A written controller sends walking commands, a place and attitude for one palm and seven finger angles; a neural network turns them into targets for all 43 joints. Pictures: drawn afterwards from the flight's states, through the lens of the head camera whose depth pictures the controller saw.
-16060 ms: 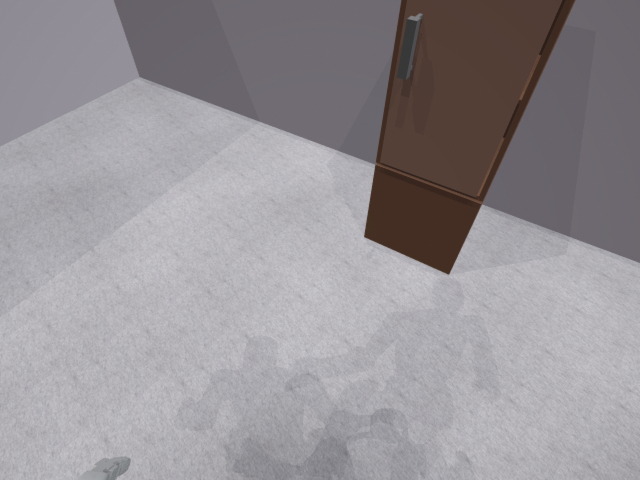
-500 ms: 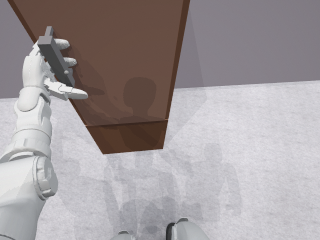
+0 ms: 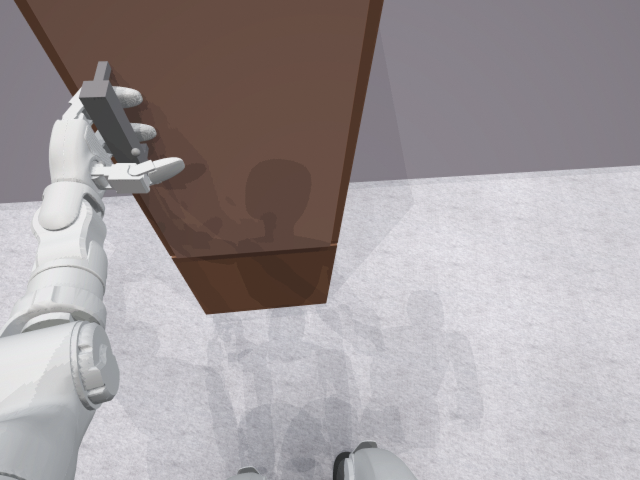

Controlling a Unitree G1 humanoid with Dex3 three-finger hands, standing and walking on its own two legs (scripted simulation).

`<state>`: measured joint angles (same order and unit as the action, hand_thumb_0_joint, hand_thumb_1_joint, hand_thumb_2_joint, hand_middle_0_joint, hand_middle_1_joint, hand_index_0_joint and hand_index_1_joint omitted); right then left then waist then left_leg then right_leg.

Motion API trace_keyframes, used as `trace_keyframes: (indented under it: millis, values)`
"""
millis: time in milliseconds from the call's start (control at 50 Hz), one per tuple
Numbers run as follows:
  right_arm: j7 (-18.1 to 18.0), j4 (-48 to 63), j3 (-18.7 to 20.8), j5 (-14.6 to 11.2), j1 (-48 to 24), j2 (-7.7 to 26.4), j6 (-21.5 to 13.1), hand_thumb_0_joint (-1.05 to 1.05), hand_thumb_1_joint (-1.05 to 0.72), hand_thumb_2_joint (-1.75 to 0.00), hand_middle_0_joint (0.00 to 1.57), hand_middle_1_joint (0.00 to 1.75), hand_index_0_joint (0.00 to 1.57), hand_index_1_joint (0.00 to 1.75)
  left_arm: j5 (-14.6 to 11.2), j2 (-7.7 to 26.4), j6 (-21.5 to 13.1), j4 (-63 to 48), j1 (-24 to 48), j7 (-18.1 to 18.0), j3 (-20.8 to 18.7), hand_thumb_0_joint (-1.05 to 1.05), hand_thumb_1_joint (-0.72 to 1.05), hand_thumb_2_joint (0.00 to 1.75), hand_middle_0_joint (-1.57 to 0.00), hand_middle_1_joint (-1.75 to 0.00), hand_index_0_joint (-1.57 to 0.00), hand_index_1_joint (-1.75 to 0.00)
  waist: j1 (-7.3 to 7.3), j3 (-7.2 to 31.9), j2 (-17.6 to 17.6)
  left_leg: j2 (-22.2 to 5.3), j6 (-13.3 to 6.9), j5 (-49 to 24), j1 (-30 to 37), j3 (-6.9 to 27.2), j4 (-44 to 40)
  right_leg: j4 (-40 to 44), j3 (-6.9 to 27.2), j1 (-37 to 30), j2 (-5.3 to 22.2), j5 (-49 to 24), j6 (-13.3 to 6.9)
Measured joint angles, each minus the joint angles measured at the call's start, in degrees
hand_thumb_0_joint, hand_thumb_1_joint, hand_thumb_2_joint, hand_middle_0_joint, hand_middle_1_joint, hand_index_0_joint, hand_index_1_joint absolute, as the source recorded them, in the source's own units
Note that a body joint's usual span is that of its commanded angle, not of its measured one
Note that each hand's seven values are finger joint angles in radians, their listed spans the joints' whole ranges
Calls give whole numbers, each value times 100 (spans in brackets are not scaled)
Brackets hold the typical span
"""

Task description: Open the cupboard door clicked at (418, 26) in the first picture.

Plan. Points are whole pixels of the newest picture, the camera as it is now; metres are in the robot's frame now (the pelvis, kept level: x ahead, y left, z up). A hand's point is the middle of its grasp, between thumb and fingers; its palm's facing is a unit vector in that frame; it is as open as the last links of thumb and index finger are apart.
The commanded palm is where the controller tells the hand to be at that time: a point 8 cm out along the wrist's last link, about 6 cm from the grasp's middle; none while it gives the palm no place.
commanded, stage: close the thumb around the handle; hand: left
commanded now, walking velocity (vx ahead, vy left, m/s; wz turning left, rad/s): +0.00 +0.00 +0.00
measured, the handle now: (123, 126) +0.54 +0.22 +0.09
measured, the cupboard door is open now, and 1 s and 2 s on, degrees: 0 18 49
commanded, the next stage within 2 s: pull the door open along its arc in 0.38 s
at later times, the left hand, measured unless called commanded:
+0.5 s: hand (133, 158) +0.48 +0.19 +0.10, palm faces +0.03 -1.00 +0.00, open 6.3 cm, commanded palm +0.45 +0.24 +0.09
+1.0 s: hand (152, 223) +0.39 +0.16 +0.10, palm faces +0.02 -1.00 +0.02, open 6.8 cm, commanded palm +0.33 +0.22 +0.09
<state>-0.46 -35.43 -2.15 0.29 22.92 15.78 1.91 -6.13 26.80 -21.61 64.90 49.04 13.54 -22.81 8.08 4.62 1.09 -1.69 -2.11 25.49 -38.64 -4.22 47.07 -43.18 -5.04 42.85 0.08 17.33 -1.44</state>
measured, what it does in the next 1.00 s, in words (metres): stands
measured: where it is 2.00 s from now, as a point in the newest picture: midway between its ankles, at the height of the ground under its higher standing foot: outside the picture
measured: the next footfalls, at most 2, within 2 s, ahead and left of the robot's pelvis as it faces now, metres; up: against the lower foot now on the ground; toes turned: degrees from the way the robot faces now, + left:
none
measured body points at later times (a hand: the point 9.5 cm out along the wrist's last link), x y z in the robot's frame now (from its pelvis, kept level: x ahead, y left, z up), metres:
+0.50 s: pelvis -0.01 +0.00 +0.00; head +0.09 +0.01 +0.44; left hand +0.47 +0.25 +0.10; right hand +0.02 -0.26 -0.11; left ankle -0.03 +0.09 -0.70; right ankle +0.03 -0.11 -0.70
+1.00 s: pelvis +0.01 +0.00 +0.01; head +0.06 -0.01 +0.46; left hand +0.38 +0.22 +0.10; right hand +0.10 -0.25 -0.10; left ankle -0.04 +0.09 -0.70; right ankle +0.03 -0.11 -0.70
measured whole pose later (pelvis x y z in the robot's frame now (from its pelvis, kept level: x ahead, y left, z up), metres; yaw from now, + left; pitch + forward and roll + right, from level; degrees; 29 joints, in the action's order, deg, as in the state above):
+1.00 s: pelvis +0.01 +0.00 +0.01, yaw -2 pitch +11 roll -1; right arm 0.9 -32.0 -0.6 -1.6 19.5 14.6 0.6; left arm -12.0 12.6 -16.0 27.8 16.0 8.3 -13.9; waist 3.5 6.3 2.2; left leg -1.5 -2.1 24.4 -27.3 -6.2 40.3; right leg -38.5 -2.9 33.1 -0.5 16.7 -1.1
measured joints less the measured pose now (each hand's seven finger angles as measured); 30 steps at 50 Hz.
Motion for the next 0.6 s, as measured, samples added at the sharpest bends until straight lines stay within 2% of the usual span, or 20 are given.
trace_keyframes:
  millis: [240,340,460,600]
  values:
    - [-7,12,0,-41,-25,-8,60,0,-91,-90,21,30,20,30,-120,-41,60,-108,-215,88,83,0,56,76,-36,-130,-37,-131,-79,7,3,12,-13,-4,169,11,-64,68,-4,-179,5,-3,14]
    - [-35,-24,-1,-30,-98,11,10,0,-91,-90,21,30,20,30,-86,-102,-12,-25,-79,137,140,0,63,80,-34,-131,-35,-132,-65,-23,-17,31,-21,-11,103,35,-13,30,-26,-130,28,-6,20]
    - [-47,-9,-9,-15,-110,22,-19,0,-91,-90,21,30,20,30,-8,-71,-31,67,25,104,47,0,63,82,-35,-133,-35,-133,-27,-28,-29,41,-27,-24,20,26,34,-22,-16,-42,41,-20,22]
    - [-1,-10,5,-9,-23,1,-35,0,-91,-90,21,30,20,30,-76,-93,21,-66,-79,-65,84,0,64,83,-33,-134,-33,-134,-19,-8,-13,29,-24,-41,10,-10,25,-14,21,-15,25,-50,19]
